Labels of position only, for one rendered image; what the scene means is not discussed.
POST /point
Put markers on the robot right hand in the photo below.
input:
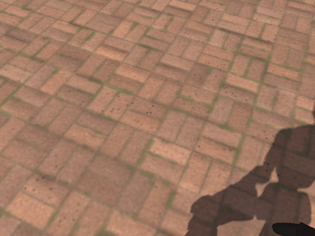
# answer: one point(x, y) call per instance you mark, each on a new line
point(293, 229)

